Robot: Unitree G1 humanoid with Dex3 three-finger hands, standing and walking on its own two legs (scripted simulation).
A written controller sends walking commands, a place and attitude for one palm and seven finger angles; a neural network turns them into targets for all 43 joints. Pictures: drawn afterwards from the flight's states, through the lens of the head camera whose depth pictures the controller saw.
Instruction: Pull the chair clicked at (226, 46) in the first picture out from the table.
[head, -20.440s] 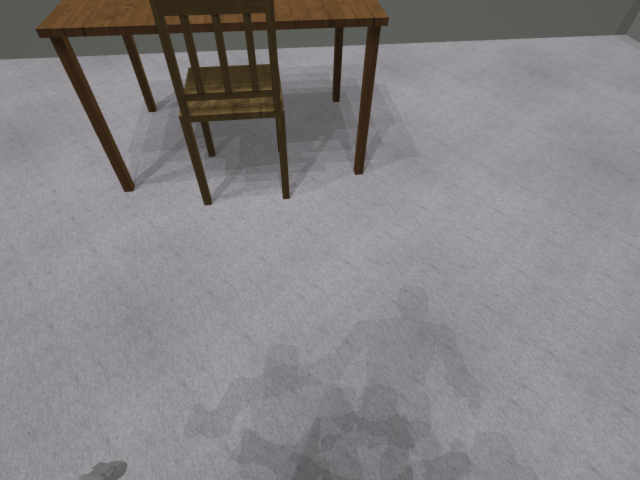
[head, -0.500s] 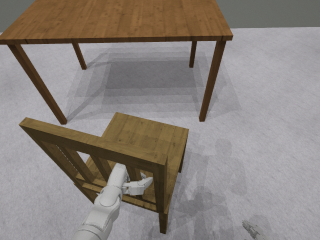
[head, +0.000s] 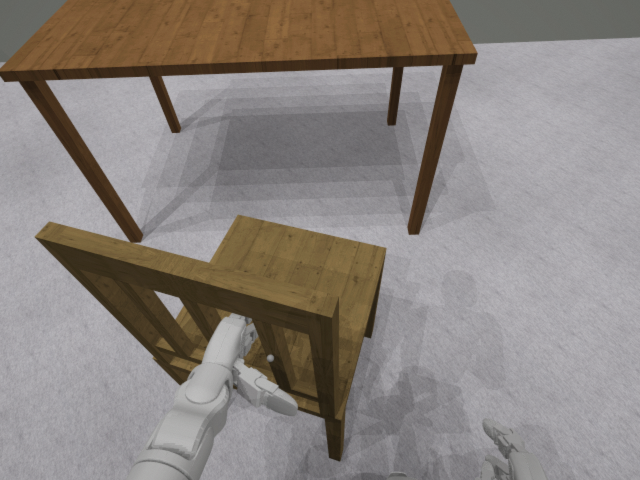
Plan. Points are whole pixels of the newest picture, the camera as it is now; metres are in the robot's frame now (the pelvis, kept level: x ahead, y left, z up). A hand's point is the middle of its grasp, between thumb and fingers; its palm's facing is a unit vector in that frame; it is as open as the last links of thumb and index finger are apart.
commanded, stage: open the thumb and straighten the fingers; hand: left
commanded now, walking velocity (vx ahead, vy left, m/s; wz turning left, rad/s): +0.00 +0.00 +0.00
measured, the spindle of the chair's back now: (216, 334) +0.34 +0.16 -0.07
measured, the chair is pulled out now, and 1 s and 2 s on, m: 0.60 0.60 0.60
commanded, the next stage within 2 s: draw the fingers out of the gap in 0.04 s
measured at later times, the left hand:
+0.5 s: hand (254, 411) +0.22 +0.09 -0.04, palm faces -0.18 -0.98 -0.10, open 17.5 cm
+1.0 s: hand (244, 469) +0.16 +0.09 -0.03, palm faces -0.16 -0.98 -0.08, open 17.5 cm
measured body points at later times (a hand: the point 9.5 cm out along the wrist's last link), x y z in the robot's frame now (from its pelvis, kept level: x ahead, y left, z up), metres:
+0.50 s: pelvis +0.01 +0.00 -0.01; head +0.05 -0.01 +0.44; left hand +0.23 +0.14 -0.03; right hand +0.17 -0.24 -0.10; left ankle -0.03 +0.13 -0.70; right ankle +0.02 -0.12 -0.70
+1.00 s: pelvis +0.01 +0.01 -0.02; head +0.04 +0.00 +0.42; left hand +0.16 +0.15 -0.02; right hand +0.19 -0.22 -0.09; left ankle -0.03 +0.13 -0.70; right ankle +0.02 -0.12 -0.70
